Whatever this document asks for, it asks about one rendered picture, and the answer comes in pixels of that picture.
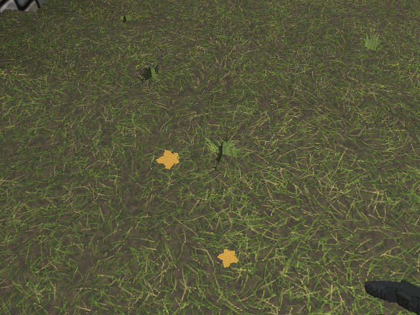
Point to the robot right hand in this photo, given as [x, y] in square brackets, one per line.
[404, 293]

